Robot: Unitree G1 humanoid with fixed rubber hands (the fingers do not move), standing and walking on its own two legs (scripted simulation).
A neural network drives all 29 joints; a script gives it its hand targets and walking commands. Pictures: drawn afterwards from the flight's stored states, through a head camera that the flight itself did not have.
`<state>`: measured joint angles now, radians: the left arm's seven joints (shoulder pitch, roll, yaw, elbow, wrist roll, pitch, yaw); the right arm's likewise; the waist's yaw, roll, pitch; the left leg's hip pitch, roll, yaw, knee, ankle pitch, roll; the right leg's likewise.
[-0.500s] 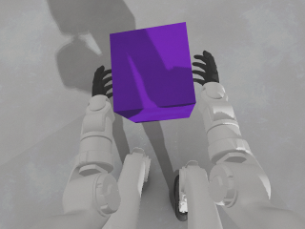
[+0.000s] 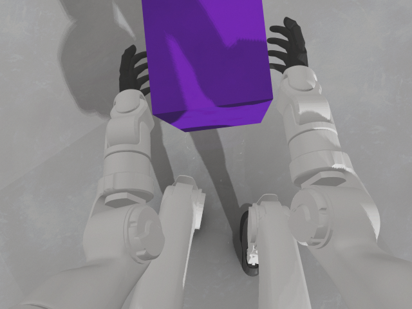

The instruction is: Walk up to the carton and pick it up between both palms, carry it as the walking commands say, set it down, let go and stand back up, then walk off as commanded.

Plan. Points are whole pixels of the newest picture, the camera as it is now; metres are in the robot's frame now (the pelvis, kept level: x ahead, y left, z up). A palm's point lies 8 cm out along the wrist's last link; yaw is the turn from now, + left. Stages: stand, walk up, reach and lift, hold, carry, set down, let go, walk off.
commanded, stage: set down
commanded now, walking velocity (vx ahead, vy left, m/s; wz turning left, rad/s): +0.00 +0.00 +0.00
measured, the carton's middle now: (212, 71) +0.54 +0.09 -0.19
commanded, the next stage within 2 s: none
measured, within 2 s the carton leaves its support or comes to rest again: rests again in 1.18 s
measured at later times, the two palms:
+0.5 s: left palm (145, 94) +0.47 +0.22 -0.18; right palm (279, 72) +0.55 -0.05 -0.17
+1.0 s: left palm (147, 96) +0.49 +0.25 -0.27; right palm (262, 80) +0.57 -0.03 -0.27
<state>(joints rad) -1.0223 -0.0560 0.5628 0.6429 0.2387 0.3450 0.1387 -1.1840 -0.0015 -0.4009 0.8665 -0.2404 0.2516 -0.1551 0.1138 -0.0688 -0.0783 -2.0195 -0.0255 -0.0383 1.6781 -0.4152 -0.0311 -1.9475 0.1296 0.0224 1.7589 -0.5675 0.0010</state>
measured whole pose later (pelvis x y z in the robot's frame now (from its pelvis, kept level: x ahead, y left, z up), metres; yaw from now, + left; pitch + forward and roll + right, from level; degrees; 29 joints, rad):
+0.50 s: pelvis +0.00 +0.00 -0.06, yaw +0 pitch +45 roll +0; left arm -1.17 -0.01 0.59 0.65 0.22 0.35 0.12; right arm -1.36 -0.08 -0.34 0.91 -0.20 0.27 -0.16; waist 0.13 -0.06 0.05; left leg -2.20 -0.02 -0.03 1.87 -0.44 -0.04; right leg -2.14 0.15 0.01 1.95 -0.60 0.00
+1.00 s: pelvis -0.01 +0.00 -0.10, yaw +0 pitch +32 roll +1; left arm -1.43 0.20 0.43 0.77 0.00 0.32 0.13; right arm -1.61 -0.23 -0.16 0.98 -0.02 0.25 -0.19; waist 0.16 -0.03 0.52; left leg -2.15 -0.04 -0.04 2.06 -0.48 -0.05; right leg -2.07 0.14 -0.01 2.17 -0.66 -0.01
